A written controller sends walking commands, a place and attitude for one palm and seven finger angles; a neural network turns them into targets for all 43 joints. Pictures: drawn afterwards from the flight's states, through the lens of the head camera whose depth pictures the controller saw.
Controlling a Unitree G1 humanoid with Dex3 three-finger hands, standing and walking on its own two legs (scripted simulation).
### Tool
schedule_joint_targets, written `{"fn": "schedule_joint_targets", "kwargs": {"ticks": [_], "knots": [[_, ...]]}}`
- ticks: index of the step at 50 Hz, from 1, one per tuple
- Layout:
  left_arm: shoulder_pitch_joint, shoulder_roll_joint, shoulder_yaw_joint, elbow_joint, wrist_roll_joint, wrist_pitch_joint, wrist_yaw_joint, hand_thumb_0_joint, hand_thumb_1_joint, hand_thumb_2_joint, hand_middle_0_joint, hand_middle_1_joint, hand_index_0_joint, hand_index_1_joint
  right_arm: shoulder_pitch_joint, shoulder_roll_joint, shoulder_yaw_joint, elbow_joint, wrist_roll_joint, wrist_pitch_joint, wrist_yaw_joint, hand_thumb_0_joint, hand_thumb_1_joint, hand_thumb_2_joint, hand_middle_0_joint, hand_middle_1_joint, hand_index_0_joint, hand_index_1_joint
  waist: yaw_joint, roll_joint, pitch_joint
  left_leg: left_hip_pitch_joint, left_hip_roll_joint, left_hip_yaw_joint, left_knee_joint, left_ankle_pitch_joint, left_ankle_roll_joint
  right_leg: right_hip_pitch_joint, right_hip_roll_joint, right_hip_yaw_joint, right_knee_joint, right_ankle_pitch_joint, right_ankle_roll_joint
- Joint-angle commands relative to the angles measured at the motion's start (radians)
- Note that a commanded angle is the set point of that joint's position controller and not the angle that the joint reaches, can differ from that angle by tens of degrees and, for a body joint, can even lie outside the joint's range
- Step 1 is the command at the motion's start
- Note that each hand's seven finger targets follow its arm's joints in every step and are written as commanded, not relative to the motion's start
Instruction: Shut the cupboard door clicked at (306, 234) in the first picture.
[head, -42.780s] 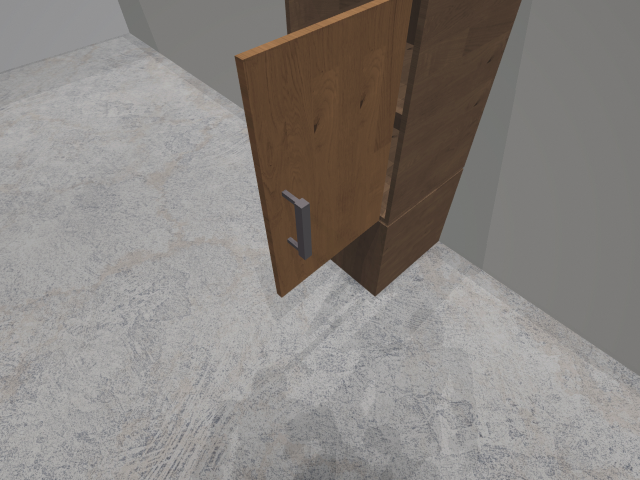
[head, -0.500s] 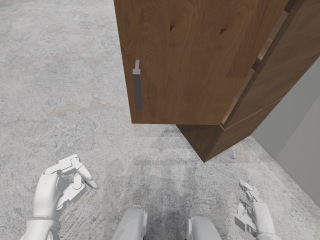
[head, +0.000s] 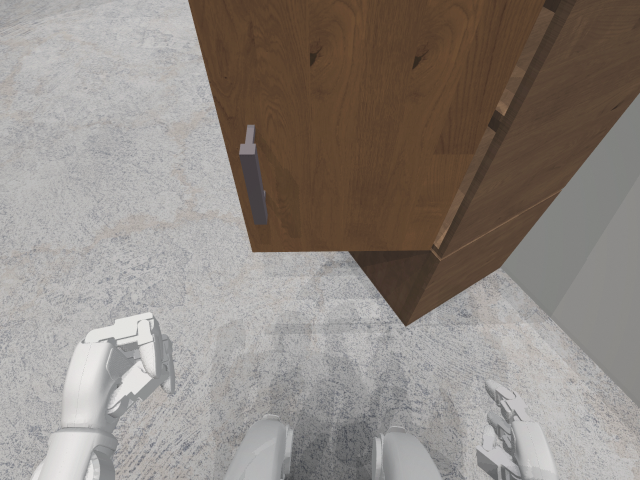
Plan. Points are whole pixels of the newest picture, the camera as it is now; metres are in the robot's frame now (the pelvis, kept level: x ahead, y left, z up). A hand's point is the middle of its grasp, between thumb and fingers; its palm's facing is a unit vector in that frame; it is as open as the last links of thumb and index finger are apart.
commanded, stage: raise the hand and make a fist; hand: left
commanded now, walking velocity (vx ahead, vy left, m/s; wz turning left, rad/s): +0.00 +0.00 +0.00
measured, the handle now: (256, 177) +0.52 +0.14 +0.03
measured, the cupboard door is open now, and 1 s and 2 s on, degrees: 60 60 60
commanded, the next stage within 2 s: bring the fist close to the handle in 0.28 s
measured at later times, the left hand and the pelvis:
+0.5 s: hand (165, 368) +0.23 +0.19 +0.05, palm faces +0.07 -1.00 -0.04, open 3.1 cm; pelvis -0.01 +0.00 +0.00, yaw +0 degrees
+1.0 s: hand (232, 288) +0.33 +0.14 +0.05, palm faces +0.02 -1.00 -0.01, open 3.1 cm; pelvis +0.00 +0.01 +0.00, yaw +0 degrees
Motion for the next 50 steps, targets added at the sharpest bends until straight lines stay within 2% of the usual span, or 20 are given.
{"fn": "schedule_joint_targets", "kwargs": {"ticks": [1, 6, 10, 17, 19, 23, 25, 28, 29, 30, 31, 35, 36, 38, 40, 42, 43, 45, 46, 50], "knots": [[-0.011, 0.122, 0.079, -0.193, -0.015, -0.08, 0.006, 0.0, 0.9, 0.9, -1.3, -1.5, -1.3, -1.5, -0.043, -0.113, -0.053, -0.159, 0.005, -0.049, -0.009, 0.0, -0.9, -0.9, 0.2, 0.3, 0.2, 0.3, -0.002, -0.023, -0.23, 0.11, -0.037, 0.027, -0.194, 0.223, 0.038, 0.24, 0.02, 0.056, -0.216, 0.173, -0.018], [-0.021, 0.113, 0.077, -0.175, -0.02, -0.088, 0.006, 0.0, 0.9, 0.9, -1.3, -1.5, -1.3, -1.5, -0.042, -0.113, -0.054, -0.161, 0.007, -0.045, -0.01, 0.0, -0.9, -0.9, 0.2, 0.3, 0.2, 0.3, -0.007, -0.052, -0.216, 0.09, -0.037, 0.03, -0.188, 0.198, 0.039, 0.246, 0.016, 0.074, -0.233, 0.131, -0.014], [-0.041, 0.105, 0.062, -0.174, -0.019, -0.1, 0.003, 0.0, 0.9, 0.9, -1.3, -1.5, -1.3, -1.5, -0.049, -0.112, -0.051, -0.162, 0.008, -0.048, -0.01, 0.0, -0.9, -0.9, 0.2, 0.3, 0.2, 0.3, -0.012, -0.035, -0.198, 0.089, -0.037, 0.033, -0.192, 0.161, 0.038, 0.221, 0.011, 0.083, -0.246, 0.078, -0.012], [-0.032, 0.105, 0.066, -0.181, -0.017, -0.096, 0.002, 0.0, 0.9, 0.9, -1.3, -1.5, -1.3, -1.5, -0.048, -0.115, -0.05, -0.165, 0.007, -0.044, -0.01, 0.0, -0.9, -0.9, 0.2, 0.3, 0.2, 0.3, -0.006, -0.009, -0.22, 0.117, -0.038, 0.027, -0.203, 0.181, 0.039, 0.217, 0.019, 0.055, -0.222, 0.123, -0.017], [-0.027, 0.094, 0.059, -0.165, -0.021, -0.092, -0.003, 0.0, 0.9, 0.9, -1.3, -1.5, -1.3, -1.5, -0.045, -0.116, -0.05, -0.164, 0.008, -0.041, -0.01, 0.0, -0.9, -0.9, 0.2, 0.3, 0.2, 0.3, -0.014, -0.039, -0.204, 0.115, -0.036, 0.023, -0.206, 0.176, 0.039, 0.209, 0.021, 0.05, -0.225, 0.121, -0.015], [-0.225, 0.084, 0.015, -0.148, 0.0, -0.101, 0.004, 0.0, 0.9, 0.9, -1.3, -1.5, -1.3, -1.5, -0.046, -0.125, -0.044, -0.143, 0.003, -0.051, -0.017, 0.0, -0.9, -0.9, 0.2, 0.3, 0.2, 0.3, -0.047, -0.013, -0.184, 0.103, -0.034, 0.013, -0.187, 0.123, 0.04, 0.135, 0.02, 0.046, -0.214, 0.058, -0.017], [-0.272, 0.065, -0.015, -0.148, 0.01, -0.1, 0.012, 0.0, 0.9, 0.9, -1.3, -1.5, -1.3, -1.5, -0.044, -0.126, -0.043, -0.139, 0.0, -0.059, -0.017, 0.0, -0.9, -0.9, 0.2, 0.3, 0.2, 0.3, -0.043, 0.015, -0.214, 0.129, -0.036, 0.009, -0.195, 0.125, 0.039, 0.128, 0.02, 0.035, -0.202, 0.073, -0.021], [-0.283, 0.07, -0.011, -0.111, 0.024, -0.07, 0.029, 0.0, 0.9, 0.9, -1.3, -1.5, -1.3, -1.5, -0.035, -0.128, -0.043, -0.134, -0.001, -0.053, -0.014, 0.0, -0.9, -0.9, 0.2, 0.3, 0.2, 0.3, -0.033, -0.007, -0.258, 0.148, -0.034, 0.006, -0.206, 0.161, 0.039, 0.156, 0.02, 0.024, -0.197, 0.118, -0.021], [-0.3, 0.076, -0.01, -0.113, 0.033, -0.061, 0.037, 0.0, 0.9, 0.9, -1.3, -1.5, -1.3, -1.5, -0.039, -0.13, -0.043, -0.136, 0.0, -0.048, -0.012, 0.0, -0.9, -0.9, 0.2, 0.3, 0.2, 0.3, -0.028, 0.011, -0.273, 0.159, -0.033, 0.008, -0.212, 0.17, 0.038, 0.158, 0.019, 0.024, -0.194, 0.128, -0.021], [-0.317, 0.064, -0.022, -0.109, 0.038, -0.05, 0.047, 0.0, 0.9, 0.9, -1.3, -1.5, -1.3, -1.5, -0.038, -0.126, -0.042, -0.136, -0.002, -0.044, -0.009, 0.0, -0.9, -0.9, 0.2, 0.3, 0.2, 0.3, -0.028, 0.011, -0.277, 0.17, -0.034, 0.006, -0.22, 0.179, 0.038, 0.163, 0.018, 0.02, -0.195, 0.141, -0.021], [-0.315, 0.083, -0.002, -0.093, 0.045, -0.037, 0.061, 0.0, 0.9, 0.9, -1.3, -1.5, -1.3, -1.5, -0.034, -0.129, -0.042, -0.136, -0.002, -0.038, -0.008, 0.0, -0.9, -0.9, 0.2, 0.3, 0.2, 0.3, -0.021, 0.01, -0.285, 0.171, -0.033, 0.005, -0.224, 0.194, 0.038, 0.176, 0.02, 0.018, -0.194, 0.153, -0.023], [-0.377, 0.048, -0.023, -0.05, 0.064, -0.02, 0.107, 0.0, 0.9, 0.9, -1.3, -1.5, -1.3, -1.5, -0.036, -0.119, -0.038, -0.129, -0.006, -0.017, 0.007, 0.0, -0.9, -0.9, 0.2, 0.3, 0.2, 0.3, -0.024, 0.014, -0.282, 0.19, -0.032, 0.011, -0.238, 0.213, 0.032, 0.184, 0.017, 0.012, -0.2, 0.179, -0.021], [-0.393, 0.065, -0.006, -0.034, 0.07, -0.02, 0.119, 0.0, 0.9, 0.9, -1.3, -1.5, -1.3, -1.5, -0.031, -0.122, -0.038, -0.127, -0.008, -0.012, 0.007, 0.0, -0.9, -0.9, 0.2, 0.3, 0.2, 0.3, -0.023, 0.001, -0.286, 0.184, -0.03, 0.007, -0.239, 0.219, 0.032, 0.19, 0.019, 0.01, -0.198, 0.182, -0.024], [-0.444, 0.023, -0.043, -0.003, 0.081, -0.03, 0.136, 0.0, 0.9, 0.9, -1.3, -1.5, -1.3, -1.5, -0.031, -0.117, -0.04, -0.119, -0.011, -0.006, 0.012, 0.0, -0.9, -0.9, 0.2, 0.3, 0.2, 0.3, -0.038, -0.016, -0.279, 0.193, -0.028, 0.011, -0.237, 0.219, 0.032, 0.18, 0.016, 0.011, -0.203, 0.19, -0.019], [-0.506, 0.008, -0.07, 0.015, 0.097, -0.046, 0.147, 0.0, 0.9, 0.9, -1.3, -1.5, -1.3, -1.5, -0.028, -0.119, -0.039, -0.109, -0.012, -0.001, 0.017, 0.0, -0.9, -0.9, 0.2, 0.3, 0.2, 0.3, -0.047, 0.003, -0.277, 0.209, -0.028, 0.007, -0.243, 0.218, 0.029, 0.161, 0.015, 0.006, -0.2, 0.187, -0.022], [-0.529, 0.009, -0.07, 0.042, 0.11, -0.055, 0.16, 0.0, 0.9, 0.9, -1.3, -1.5, -1.3, -1.5, -0.021, -0.123, -0.044, -0.102, -0.015, 0.004, 0.02, 0.0, -0.9, -0.9, 0.2, 0.3, 0.2, 0.3, -0.045, -0.008, -0.293, 0.219, -0.024, 0.006, -0.241, 0.244, 0.028, 0.165, 0.016, 0.005, -0.194, 0.211, -0.024], [-0.56, -0.012, -0.094, 0.059, 0.118, -0.059, 0.165, 0.0, 0.9, 0.9, -1.3, -1.5, -1.3, -1.5, -0.019, -0.122, -0.044, -0.098, -0.016, 0.007, 0.022, 0.0, -0.9, -0.9, 0.2, 0.3, 0.2, 0.3, -0.055, -0.005, -0.292, 0.228, -0.023, 0.006, -0.241, 0.246, 0.027, 0.153, 0.014, 0.005, -0.194, 0.213, -0.023], [-0.601, -0.029, -0.113, 0.088, 0.126, -0.064, 0.175, 0.0, 0.9, 0.9, -1.3, -1.5, -1.3, -1.5, -0.012, -0.121, -0.045, -0.088, -0.017, 0.012, 0.028, 0.0, -0.9, -0.9, 0.2, 0.3, 0.2, 0.3, -0.056, 0.01, -0.29, 0.238, -0.025, 0.006, -0.245, 0.24, 0.024, 0.147, 0.012, 0.003, -0.197, 0.21, -0.025], [-0.624, -0.007, -0.092, 0.105, 0.129, -0.065, 0.185, 0.0, 0.9, 0.9, -1.3, -1.5, -1.3, -1.5, -0.006, -0.126, -0.046, -0.085, -0.018, 0.016, 0.026, 0.0, -0.9, -0.9, 0.2, 0.3, 0.2, 0.3, -0.058, -0.013, -0.293, 0.23, -0.024, 0.002, -0.245, 0.244, 0.026, 0.154, 0.015, 0.003, -0.197, 0.211, -0.026], [-0.737, -0.011, -0.077, 0.195, 0.146, -0.077, 0.221, 0.0, 0.9, 0.9, -1.3, -1.5, -1.3, -1.5, -0.004, -0.124, -0.048, -0.064, -0.023, 0.035, 0.03, 0.0, -0.9, -0.9, 0.2, 0.3, 0.2, 0.3, -0.064, -0.026, -0.305, 0.225, -0.025, 0.013, -0.241, 0.229, 0.026, 0.15, 0.012, 0.01, -0.201, 0.208, -0.021]]}}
